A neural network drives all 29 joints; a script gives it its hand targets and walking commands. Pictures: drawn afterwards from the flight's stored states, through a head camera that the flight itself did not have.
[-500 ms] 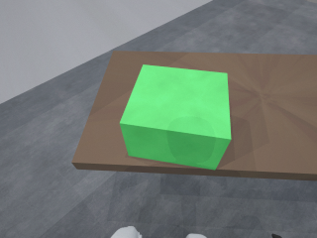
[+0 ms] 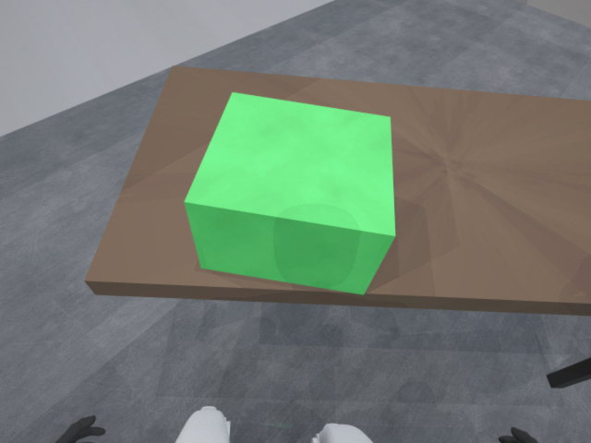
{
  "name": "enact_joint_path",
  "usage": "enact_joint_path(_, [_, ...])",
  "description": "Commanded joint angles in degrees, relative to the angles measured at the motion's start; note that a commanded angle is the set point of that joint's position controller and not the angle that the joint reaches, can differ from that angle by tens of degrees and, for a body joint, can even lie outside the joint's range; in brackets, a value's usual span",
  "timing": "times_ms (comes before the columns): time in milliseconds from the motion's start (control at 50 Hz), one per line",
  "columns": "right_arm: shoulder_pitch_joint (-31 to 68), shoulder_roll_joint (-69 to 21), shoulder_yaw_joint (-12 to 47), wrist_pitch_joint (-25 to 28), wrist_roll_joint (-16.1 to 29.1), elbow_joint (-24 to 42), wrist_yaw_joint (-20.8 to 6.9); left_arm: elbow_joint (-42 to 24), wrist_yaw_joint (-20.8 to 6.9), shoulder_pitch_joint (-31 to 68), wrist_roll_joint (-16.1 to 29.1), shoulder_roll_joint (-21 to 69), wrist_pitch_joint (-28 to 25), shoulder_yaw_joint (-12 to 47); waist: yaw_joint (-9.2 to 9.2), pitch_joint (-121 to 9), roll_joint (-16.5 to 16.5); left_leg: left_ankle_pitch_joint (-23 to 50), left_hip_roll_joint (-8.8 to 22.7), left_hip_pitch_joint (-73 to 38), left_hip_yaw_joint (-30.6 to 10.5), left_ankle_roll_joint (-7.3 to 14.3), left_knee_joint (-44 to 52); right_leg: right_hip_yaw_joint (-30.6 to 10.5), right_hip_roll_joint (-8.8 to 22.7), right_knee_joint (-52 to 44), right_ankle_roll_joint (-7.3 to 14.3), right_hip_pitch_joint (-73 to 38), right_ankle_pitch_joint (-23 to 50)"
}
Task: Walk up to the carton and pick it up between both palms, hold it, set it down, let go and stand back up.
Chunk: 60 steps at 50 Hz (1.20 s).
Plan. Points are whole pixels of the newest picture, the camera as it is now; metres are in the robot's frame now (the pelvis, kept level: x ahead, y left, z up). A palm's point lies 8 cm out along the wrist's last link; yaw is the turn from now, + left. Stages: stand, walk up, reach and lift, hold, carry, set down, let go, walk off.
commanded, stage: walk up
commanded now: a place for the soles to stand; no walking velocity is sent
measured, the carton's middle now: (296, 191) +0.47 +0.01 +0.04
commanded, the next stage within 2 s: stand in 1.22 s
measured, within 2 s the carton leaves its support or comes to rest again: neither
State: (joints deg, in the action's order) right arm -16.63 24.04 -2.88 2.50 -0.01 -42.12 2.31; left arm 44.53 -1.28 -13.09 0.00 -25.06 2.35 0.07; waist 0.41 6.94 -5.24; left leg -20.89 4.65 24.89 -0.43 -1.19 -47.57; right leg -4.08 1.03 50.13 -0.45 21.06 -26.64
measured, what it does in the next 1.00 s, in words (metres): stands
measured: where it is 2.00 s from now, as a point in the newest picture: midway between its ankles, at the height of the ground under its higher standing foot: outside the picture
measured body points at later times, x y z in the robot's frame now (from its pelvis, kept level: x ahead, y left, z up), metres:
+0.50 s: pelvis -0.01 -0.02 +0.01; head +0.03 -0.02 +0.45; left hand +0.09 +0.30 -0.09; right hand +0.12 -0.34 -0.09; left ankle +0.04 +0.13 -0.70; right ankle +0.01 -0.13 -0.70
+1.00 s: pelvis -0.01 +0.00 +0.01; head +0.02 +0.01 +0.46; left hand +0.10 +0.31 -0.09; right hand +0.11 -0.33 -0.08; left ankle +0.04 +0.13 -0.70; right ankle +0.01 -0.13 -0.70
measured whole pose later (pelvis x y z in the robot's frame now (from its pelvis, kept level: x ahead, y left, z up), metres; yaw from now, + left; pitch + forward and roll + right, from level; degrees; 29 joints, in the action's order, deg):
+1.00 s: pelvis -0.01 +0.00 +0.01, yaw +1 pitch -3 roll +0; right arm -13.1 24.1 -2.8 1.7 0.0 -42.3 0.9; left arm 44.9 -0.5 -10.6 0.0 -24.6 -0.4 0.1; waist 0.3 6.5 -1.4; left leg -19.4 0.8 23.3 -0.3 -0.4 -45.4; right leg -2.4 0.1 47.1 -0.4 20.6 -23.8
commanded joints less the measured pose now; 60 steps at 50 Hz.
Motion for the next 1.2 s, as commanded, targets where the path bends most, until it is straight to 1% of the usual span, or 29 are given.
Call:
enact_joint_path(0, [6.3, 9.7, -2.2, -0.5, -0.1, 3.6, 2.4, -0.5, 0.9, -4.9, -2.9, -20.7, -2.3, -9.1, 3.00, 0.9, -7.0, -14.1, -6.7, 16.8, -3.0, 2.9, -13.2, -30.6, 17.6, -32.6, 8.7, 0.1, 1.5])
enact_joint_path(20, [5.7, 12.7, -2.8, -0.3, 1.1, 2.6, 2.4, -1.8, 1.3, -0.8, -1.8, -20.5, -2.8, -8.5, 1.56, 2.9, -0.4, -13.6, -5.9, 10.2, -7.6, 3.1, -13.3, -30.9, 18.8, -29.9, 10.7, 4.5, 5.4])
enact_joint_path(40, [1.6, 13.5, -3.2, -0.2, 0.7, 0.0, 1.9, -1.9, 1.2, 1.7, -1.3, -15.8, -2.9, -7.5, -0.41, 0.6, -0.6, -10.7, -4.6, 5.4, -2.8, 2.9, -12.3, -22.7, 14.6, -27.8, 12.0, 3.6, 5.2])
enact_joint_path(140, [-0.1, 11.0, -3.4, 0.9, 0.1, -0.8, -0.1, -1.9, 1.0, 4.9, -1.7, -14.0, -3.1, -5.7, -2.88, -3.9, -6.0, -3.1, -5.0, -9.5, 0.3, 4.3, 10.3, -15.1, 11.2, -20.1, 9.6, 3.5, 11.6])
enact_joint_path(160, [-0.9, 10.7, -3.1, 1.2, -1.2, -1.8, 0.1, -1.7, 0.9, 3.5, -1.3, -12.8, -3.1, -5.0, -2.61, -5.4, 0.6, 3.6, -4.5, -14.8, -0.6, 4.7, 11.1, -12.9, 10.9, -17.8, 7.4, 5.6, 15.9])
enact_joint_path(200, [0.7, 14.1, -3.5, 1.8, -1.6, -0.8, 0.1, -0.3, 1.1, 1.7, -0.8, -9.8, -3.2, -4.1, -2.54, -9.3, 3.8, -2.0, 4.8, -16.1, -19.7, 9.9, 16.4, -5.1, 3.3, -10.0, 3.4, 8.8, 7.9])
enact_joint_path(240, [4.8, 16.1, -3.0, 1.7, -1.4, -0.5, -0.6, 0.8, 1.5, -2.1, -0.7, -10.6, -2.9, -4.8, 0.99, -6.0, 8.5, 1.2, 11.7, -5.1, -26.4, 13.7, 20.6, 0.8, 0.2, -5.4, 2.7, 0.6, -1.3])
enact_joint_path(280, [7.2, 14.0, -2.2, 1.2, -0.4, 0.3, -0.5, 0.9, 1.9, -3.3, -1.0, -10.3, -3.9, -4.7, 2.16, -5.4, 4.8, 7.8, 5.2, 0.5, -14.8, 8.9, 11.6, -6.2, 3.3, -16.6, 4.2, -5.2, 7.9])
enact_joint_path(300, [7.6, 9.9, -2.2, 0.2, 0.3, 0.1, -0.3, 1.9, 2.0, -3.7, -1.5, -13.2, -4.6, -5.5, 1.75, -6.1, -5.5, 2.9, -1.9, 3.7, -6.6, 5.3, 0.9, -17.5, 9.5, -25.9, 4.4, -6.4, 8.4])
enact_joint_path(340, [5.7, 10.3, -1.8, -0.9, -0.1, -0.5, -0.4, 1.2, 2.1, -1.6, -1.3, -15.5, -5.6, -5.4, 0.61, -4.3, -1.3, -11.2, -4.8, 6.9, -4.3, 3.0, -0.8, -26.1, 17.1, -28.8, 6.9, -5.6, 11.9])
enact_joint_path(420, [3.7, 11.5, -2.0, 0.7, -0.1, -2.4, -0.9, 0.4, 1.9, 4.5, -0.6, -13.6, -4.8, -5.1, -1.36, -5.3, -1.3, 4.1, -2.8, -7.0, -1.1, 3.5, 9.9, -12.1, 10.1, -21.1, 4.3, -1.2, 21.7])
enact_joint_path(460, [3.9, 12.0, -2.5, 1.1, -0.3, -1.8, -0.8, 1.0, 1.7, 4.0, -1.0, -12.2, -4.4, -3.9, -1.76, -7.7, -2.0, 12.0, -0.3, -12.2, -6.0, 4.8, 9.3, -9.0, 7.7, -19.6, 2.7, 1.8, 21.7])
enact_joint_path(520, [6.1, 12.9, -2.6, 1.3, -1.3, -1.9, -0.9, -0.3, 1.9, 3.1, -1.2, -10.0, -4.1, -4.2, 0.10, -10.8, 5.6, 16.1, 4.8, -6.1, -14.0, 9.5, 11.3, -3.8, 3.5, -12.6, 4.1, -2.6, 12.6])
enact_joint_path(540, [8.7, 11.6, -2.6, 0.8, -0.6, -0.5, -1.0, 0.2, 2.1, 1.2, -1.5, -11.0, -4.3, -4.3, 1.22, -10.4, 3.7, 16.0, 3.1, -5.2, -10.6, 7.3, 8.0, -6.9, 5.3, -16.9, 2.6, -3.6, 16.0])
enact_joint_path(580, [8.9, 11.2, -2.2, 0.1, 0.3, -1.4, -0.8, 1.8, 2.4, 2.3, -1.4, -12.8, -4.7, -4.3, 0.03, -4.7, 1.2, 7.8, -2.2, -1.6, -4.1, 4.3, 3.9, -13.3, 8.4, -23.2, 6.6, 0.0, 10.9])
enact_joint_path(640, [6.2, 11.3, -1.4, 0.7, -0.4, -1.5, -1.3, -0.1, 1.6, 4.7, -1.4, -13.2, -4.4, -4.4, -0.62, -9.2, -0.3, 3.6, -2.5, -5.1, -2.5, 4.9, 6.3, -12.7, 10.4, -21.2, 8.1, -0.4, 10.2])
enact_joint_path(680, [6.4, 11.3, -1.7, 1.2, -1.0, -1.1, -1.3, 0.4, 1.1, 7.1, -1.3, -11.2, -3.6, -4.3, -1.15, -8.6, 2.8, 5.0, 0.4, -9.0, -9.4, 6.7, 14.1, -6.9, 5.7, -17.1, 4.6, 2.4, 8.1])
enact_joint_path(700, [4.1, 14.3, -2.4, 1.5, -1.0, -1.2, -1.3, 0.2, 1.4, 6.8, -1.2, -10.3, -3.2, -4.4, -1.94, -8.7, 8.3, 2.9, 5.8, -8.4, -18.0, 9.3, 19.5, -1.7, 2.2, -9.8, 3.3, 3.1, 6.4])
enact_joint_path(740, [6.7, 15.8, -2.8, 1.9, -1.3, -0.8, -1.2, 1.5, 1.7, 1.4, -0.9, -10.3, -3.0, -4.6, 0.66, -8.1, 11.7, 2.2, 12.3, -5.8, -25.2, 13.4, 21.7, 1.6, 0.4, -5.7, 2.7, 1.1, -0.7])
enact_joint_path(780, [9.2, 13.7, -1.9, 1.7, -1.0, -1.1, -1.3, 1.6, 1.5, 0.7, -0.5, -10.1, -4.0, -4.3, 2.40, -8.2, 10.2, 9.6, 10.2, 0.8, -19.9, 10.4, 18.9, 0.0, 1.7, -13.4, 3.9, -8.7, 4.0])
enact_joint_path(820, [9.4, 10.8, -1.7, 0.9, -0.1, -0.8, -1.1, 1.4, 1.5, 2.4, -1.4, -12.2, -4.8, -4.6, -0.10, -7.3, 1.6, 9.1, -0.4, -0.9, -6.6, 4.3, 8.0, -13.0, 7.9, -24.0, 7.3, -5.0, 8.7])
enact_joint_path(840, [7.9, 9.8, -1.6, 0.6, -0.2, -0.8, -1.2, 0.7, 1.5, 5.4, -1.0, -12.7, -5.2, -4.6, -1.26, -6.5, 3.1, 4.6, -2.7, -2.3, -4.3, 3.0, 6.7, -15.1, 10.2, -25.0, 7.7, -0.3, 4.7])
enact_joint_path(880, [7.3, 11.0, -1.9, 0.9, -0.6, -1.3, -1.5, 0.6, 1.1, 7.4, -0.9, -11.4, -4.6, -4.4, -2.00, -6.6, 3.2, 2.8, -1.4, -10.6, -5.0, 4.4, 12.0, -9.6, 7.4, -21.2, 7.2, 5.4, 5.0])
enact_joint_path(920, [6.3, 13.4, -2.7, 1.3, -1.1, -2.1, -1.6, -0.1, 1.1, 5.9, -1.1, -11.1, -4.1, -3.8, -1.24, -7.6, 4.7, -1.4, 3.0, -8.7, -12.3, 6.7, 17.2, -5.0, 3.6, -17.7, 4.5, 3.5, 3.3])
enact_joint_path(940, [6.7, 13.7, -2.7, 1.5, -1.4, -2.2, -1.8, 1.3, 1.1, 4.6, -1.0, -9.3, -3.9, -4.0, -0.27, -6.9, 10.7, -5.3, 5.2, -5.3, -16.3, 8.1, 20.7, -2.8, 1.9, -14.9, 4.0, 0.8, 0.7])
enact_joint_path(960, [8.5, 14.2, -2.4, 1.3, -0.9, -1.1, -1.7, 0.7, 1.0, 3.2, -0.8, -10.3, -4.1, -4.6, 0.63, -8.3, 10.7, -3.5, 6.3, -2.4, -17.5, 8.5, 19.9, -2.5, 1.6, -14.6, 4.4, -3.0, 1.0])
enact_joint_path(1020, [8.2, 11.8, -1.9, 1.1, -0.3, -0.3, -1.9, 0.8, 1.0, 5.2, -1.6, -11.8, -4.8, -4.8, -0.29, -8.3, 3.5, 3.0, 1.0, -2.4, -10.7, 5.5, 14.9, -7.6, 4.6, -20.4, 5.6, -2.5, 3.4])
enact_joint_path(1100, [7.9, 10.2, -1.7, 1.1, -0.1, -1.3, -1.7, 0.8, 0.9, 7.6, -1.3, -11.2, -4.8, -3.6, -1.89, -8.8, 1.6, 3.6, -2.4, -10.0, -3.6, 4.4, 9.5, -10.9, 7.9, -23.6, 6.4, 2.9, 6.9])
enact_joint_path(1180, [7.5, 13.3, -2.5, 1.1, -0.8, -1.3, -1.6, 1.5, 1.1, 4.4, -1.5, -11.0, -4.4, -4.2, 0.33, -9.4, 5.5, 12.0, 4.1, -5.3, -12.6, 7.5, 14.2, -3.5, 2.8, -15.2, 4.4, -3.1, 12.1])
